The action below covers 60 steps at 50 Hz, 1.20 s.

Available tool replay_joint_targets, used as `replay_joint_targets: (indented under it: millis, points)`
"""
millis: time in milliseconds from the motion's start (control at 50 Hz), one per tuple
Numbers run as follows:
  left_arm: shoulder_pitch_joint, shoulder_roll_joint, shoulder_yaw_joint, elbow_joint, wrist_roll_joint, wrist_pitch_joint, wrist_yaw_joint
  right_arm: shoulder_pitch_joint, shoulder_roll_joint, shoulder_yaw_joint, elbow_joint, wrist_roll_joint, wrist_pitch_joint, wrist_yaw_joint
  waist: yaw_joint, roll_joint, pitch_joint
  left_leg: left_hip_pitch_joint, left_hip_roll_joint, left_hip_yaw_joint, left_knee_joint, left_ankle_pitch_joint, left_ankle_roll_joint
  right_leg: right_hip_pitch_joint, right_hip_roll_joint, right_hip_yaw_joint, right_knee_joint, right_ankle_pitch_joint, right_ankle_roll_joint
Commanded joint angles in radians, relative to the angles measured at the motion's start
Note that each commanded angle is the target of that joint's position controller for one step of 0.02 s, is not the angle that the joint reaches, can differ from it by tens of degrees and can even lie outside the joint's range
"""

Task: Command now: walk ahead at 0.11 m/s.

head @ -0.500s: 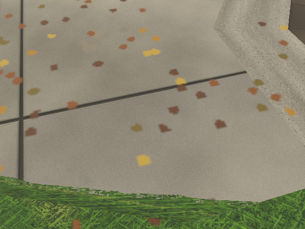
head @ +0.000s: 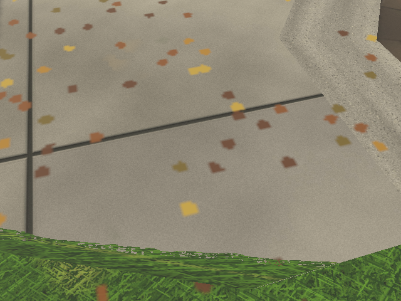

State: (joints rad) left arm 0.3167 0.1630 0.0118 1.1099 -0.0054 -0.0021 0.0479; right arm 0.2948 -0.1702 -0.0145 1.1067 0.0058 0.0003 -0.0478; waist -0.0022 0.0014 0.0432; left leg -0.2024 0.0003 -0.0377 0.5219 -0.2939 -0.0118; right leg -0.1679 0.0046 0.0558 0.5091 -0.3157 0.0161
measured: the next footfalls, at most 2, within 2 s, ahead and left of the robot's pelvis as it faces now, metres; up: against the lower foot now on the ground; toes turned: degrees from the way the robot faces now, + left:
left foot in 0.64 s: +0.37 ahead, +0.11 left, +0.00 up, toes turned +10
right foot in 1.04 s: +0.39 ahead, -0.11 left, +0.00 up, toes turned +9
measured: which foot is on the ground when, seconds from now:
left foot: down 0.00-0.28, up 0.30-0.62, down 0.64-1.00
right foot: down 0.00-0.64, up 0.66-1.00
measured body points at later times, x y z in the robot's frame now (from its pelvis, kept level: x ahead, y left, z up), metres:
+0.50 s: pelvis +0.12 -0.02 +0.00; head +0.14 -0.03 +0.45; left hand -0.01 +0.19 -0.14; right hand +0.26 -0.26 -0.13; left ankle +0.21 +0.13 -0.67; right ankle -0.01 -0.13 -0.74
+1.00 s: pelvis +0.28 +0.02 +0.00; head +0.30 +0.03 +0.45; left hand +0.32 +0.29 -0.14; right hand +0.42 -0.21 -0.13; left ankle +0.33 +0.10 -0.74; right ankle +0.35 -0.13 -0.72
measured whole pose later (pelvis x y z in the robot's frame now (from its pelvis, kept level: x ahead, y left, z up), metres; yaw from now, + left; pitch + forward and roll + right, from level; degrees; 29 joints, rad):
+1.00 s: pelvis +0.28 +0.02 +0.00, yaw +9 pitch +1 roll +2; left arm 0.21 0.21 0.04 0.96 0.00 -0.01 0.06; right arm 0.17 -0.22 -0.02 0.95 -0.02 -0.05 0.00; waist -0.01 -0.03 0.01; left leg -0.30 -0.10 0.06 0.39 -0.11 0.10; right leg -0.41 -0.09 0.05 0.69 -0.30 0.04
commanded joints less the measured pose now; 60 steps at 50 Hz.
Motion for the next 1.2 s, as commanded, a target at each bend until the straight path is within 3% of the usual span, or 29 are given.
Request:
replay_joint_targets:
  millis: [20,80,140,180,240,260,280,300,320,340,380,420,520,580,620,640,660,680,700,720,760,780,860,960,1040,1060,1080,1120,1200]
  points:
    - [0.093,0.088,0.018,-0.004,-0.009,0.0,0.008,0.084,-0.095,-0.02,-0.005,0.009,-0.001,-0.007,0.0,0.002,0.061,-0.054,-0.033,0.028,-0.077,-0.296,0.044,-0.11,0.039,-0.04,-0.07,-0.267,-0.045]
    - [0.09,0.081,0.018,-0.031,-0.02,-0.03,0.005,0.095,-0.096,-0.022,-0.024,0.02,-0.032,-0.003,-0.003,0.016,0.158,-0.137,0.023,-0.056,-0.099,-0.47,0.096,-0.214,-0.002,0.013,-0.057,-0.416,-0.092]
    - [0.065,0.058,0.015,-0.058,-0.024,-0.07,-0.013,0.166,-0.118,-0.033,-0.02,0.028,-0.066,0.012,-0.029,0.06,0.139,-0.063,0.097,-0.186,-0.145,-0.47,0.154,-0.275,0.005,0.0,0.035,-0.314,-0.096]
    - [0.042,0.022,0.007,-0.084,-0.027,-0.094,-0.026,0.208,-0.165,-0.047,-0.018,0.031,-0.078,0.021,-0.034,0.16,0.125,-0.02,0.21,-0.381,-0.257,-0.519,0.226,-0.3,0.036,-0.06,0.166,-0.184,-0.092]
    - [0.126,0.019,0.009,-0.07,-0.029,-0.117,-0.035,0.1,-0.177,-0.047,-0.07,0.032,-0.078,0.027,0.05,0.162,0.143,-0.192,0.229,-0.412,-0.256,-0.397,0.23,-0.084,0.02,-0.058,0.063,-0.128,-0.133]
    - [0.269,0.042,0.021,-0.021,-0.027,-0.12,-0.034,-0.021,-0.161,-0.042,-0.115,0.038,-0.077,0.029,0.13,0.115,0.141,-0.344,0.149,-0.283,-0.147,-0.259,0.176,0.134,-0.006,-0.008,-0.071,-0.085,-0.141]
    - [0.45,0.16,0.057,0.036,-0.03,-0.125,-0.034,-0.13,-0.092,-0.026,-0.171,0.046,-0.093,0.03,0.199,-0.127,0.121,-0.531,-0.013,-0.032,0.195,-0.074,0.087,0.325,-0.141,0.248,-0.205,-0.098,-0.185]
    - [0.528,0.266,0.084,0.048,-0.017,-0.13,-0.044,-0.105,-0.069,-0.019,-0.198,0.042,-0.12,0.031,0.191,-0.348,0.074,-0.694,-0.067,0.011,0.497,-0.19,0.063,0.45,-0.367,0.58,-0.292,0.107,-0.264]
    - [0.458,0.171,0.06,0.025,0.007,-0.132,-0.042,-0.076,-0.112,-0.03,-0.179,0.044,-0.131,0.036,0.136,-0.181,0.086,-0.733,-0.036,-0.113,0.669,-0.22,0.085,0.417,-0.393,0.548,-0.253,0.246,-0.261]
    - [0.385,0.13,0.048,0.0,0.01,-0.13,-0.043,-0.037,-0.106,-0.032,-0.17,0.053,-0.132,0.045,0.09,-0.117,0.095,-0.759,-0.022,-0.15,0.745,-0.15,0.106,0.411,-0.365,0.422,-0.237,0.349,-0.231]
    - [0.287,0.097,0.033,-0.021,-0.001,-0.115,-0.049,-0.049,-0.098,-0.039,-0.173,0.05,-0.125,0.048,0.052,-0.067,0.099,-0.79,0.024,-0.129,0.713,-0.025,0.124,0.4,-0.308,0.206,-0.265,0.474,-0.169]
    - [0.266,0.06,0.018,-0.026,0.01,-0.102,-0.044,-0.069,-0.07,-0.04,-0.188,0.04,-0.105,0.062,0.04,-0.092,0.079,-0.703,0.039,-0.056,0.66,0.066,0.111,0.32,-0.237,0.059,-0.304,0.501,-0.129]
    - [0.208,0.154,0.018,-0.057,0.012,-0.106,-0.013,-0.308,-0.007,-0.001,-0.316,0.016,-0.085,0.083,0.054,-0.068,0.145,-0.417,0.014,0.124,0.239,0.265,0.063,0.02,-0.185,-0.108,-0.4,0.585,-0.136]
    - [0.229,0.197,0.024,-0.046,-0.001,-0.103,-0.009,-0.272,-0.084,-0.02,-0.337,0.017,-0.086,0.091,-0.003,-0.135,0.077,-0.244,-0.047,0.157,0.14,0.262,0.104,0.094,-0.215,-0.127,-0.255,1.009,-0.125]
    - [0.179,0.209,0.024,-0.057,-0.005,-0.095,-0.01,-0.05,-0.16,-0.057,-0.27,0.012,-0.089,0.089,-0.127,-0.159,-0.059,-0.014,-0.091,0.139,0.05,0.331,0.156,0.148,-0.207,-0.124,-0.007,1.16,-0.09]
    - [0.159,0.216,0.023,-0.065,-0.007,-0.095,-0.018,0.044,-0.197,-0.074,-0.237,0.005,-0.082,0.079,-0.184,-0.146,-0.117,0.147,-0.063,0.104,-0.028,0.453,0.181,0.092,-0.171,-0.131,0.164,1.067,-0.06]
    - [0.158,0.177,0.008,-0.098,0.018,-0.103,-0.026,0.156,-0.282,-0.087,-0.204,-0.019,-0.069,0.062,-0.192,0.026,-0.235,0.432,0.153,-0.12,0.048,0.875,0.24,-0.139,-0.073,-0.152,0.524,0.503,-0.022]
    - [0.397,0.039,-0.027,-0.059,0.009,-0.113,-0.05,0.138,-0.296,-0.066,-0.213,-0.056,-0.069,0.066,-0.052,0.223,-0.493,0.643,0.46,-0.541,0.011,1.178,0.472,-0.323,0.067,-0.016,0.879,-0.375,0.002]
    - [0.334,0.134,0.004,-0.039,-0.003,-0.117,-0.058,0.089,-0.234,-0.061,-0.221,-0.034,-0.064,0.073,-0.085,0.067,-0.475,0.445,0.392,-0.495,-0.073,1.03,0.438,-0.251,0.022,0.108,0.93,-0.324,-0.003]
    - [0.203,0.138,0.011,-0.098,-0.024,-0.109,-0.052,-0.059,-0.208,-0.05,-0.246,-0.008,-0.067,0.076,-0.043,0.065,-0.255,0.267,0.336,-0.333,-0.125,0.877,0.382,-0.337,-0.021,0.041,0.891,-0.265,0.003]
    - [0.069,0.159,0.033,-0.127,-0.008,-0.076,-0.013,-0.198,-0.139,-0.027,-0.266,0.004,-0.073,0.083,-0.001,-0.043,-0.09,-0.03,0.216,-0.173,-0.25,0.613,0.264,-0.283,-0.076,-0.009,0.764,-0.153,-0.003]
    - [0.144,0.113,0.028,-0.12,-0.008,-0.054,-0.004,-0.215,-0.159,-0.032,-0.261,-0.016,-0.078,0.084,0.046,0.043,-0.087,-0.124,0.226,-0.129,-0.276,0.576,0.287,-0.196,-0.095,0.009,0.736,-0.117,0.004]
    - [0.136,0.099,0.039,-0.126,0.003,-0.026,0.021,-0.198,-0.148,-0.027,-0.235,-0.039,-0.088,0.071,0.064,0.071,-0.094,-0.201,0.171,-0.053,-0.286,0.572,0.287,-0.142,-0.093,-0.015,0.469,-0.067,0.032]
    - [-0.007,0.126,0.049,-0.162,0.004,0.001,0.021,-0.172,-0.179,-0.033,-0.221,-0.028,-0.06,0.04,0.02,0.097,-0.107,-0.185,0.178,-0.124,-0.339,0.011,0.254,-0.103,-0.088,-0.018,0.214,0.025,0.028]
    - [-0.001,0.119,0.049,-0.138,0.026,-0.008,0.007,-0.131,-0.129,-0.015,-0.192,-0.006,-0.047,0.034,0.04,0.032,-0.044,-0.221,0.122,-0.126,-0.29,-0.205,0.152,0.022,-0.087,-0.023,-0.06,0.161,-0.014]
    - [0.012,0.142,0.05,-0.139,0.029,-0.012,0.006,-0.113,-0.125,-0.014,-0.187,-0.009,-0.05,0.036,0.026,-0.005,-0.027,-0.229,0.091,-0.106,-0.238,-0.184,0.118,0.03,-0.137,0.026,-0.096,0.188,-0.036]
    - [-0.012,0.219,0.071,-0.117,0.011,-0.013,0.006,-0.057,-0.131,-0.023,-0.184,-0.007,-0.047,0.035,-0.04,-0.135,0.0,-0.196,0.015,-0.021,-0.229,-0.123,0.092,-0.061,-0.122,0.026,-0.09,0.056,-0.067]
    - [-0.028,0.133,0.056,-0.111,0.013,-0.029,-0.002,-0.095,-0.144,-0.026,-0.18,-0.014,-0.039,0.026,-0.015,-0.119,-0.006,-0.058,0.008,0.009,-0.155,-0.019,0.08,-0.17,-0.097,0.018,-0.147,-0.056,-0.048]
    - [-0.037,0.126,0.057,-0.099,0.008,-0.051,-0.003,-0.082,-0.128,-0.026,-0.155,-0.013,-0.033,0.022,-0.01,-0.07,-0.046,-0.029,0.018,0.012,-0.116,0.125,0.095,-0.101,-0.08,-0.001,-0.108,0.135,-0.029]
